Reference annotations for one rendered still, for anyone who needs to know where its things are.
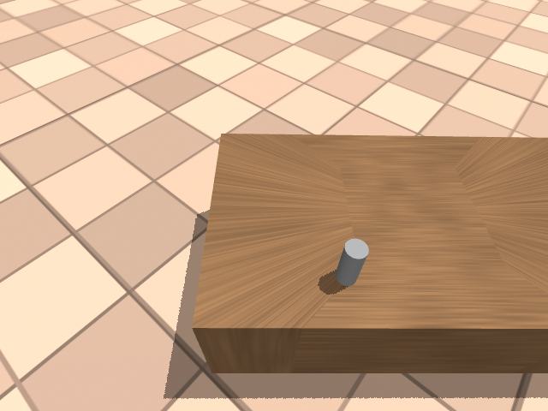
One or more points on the can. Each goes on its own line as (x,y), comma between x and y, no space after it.
(353,258)

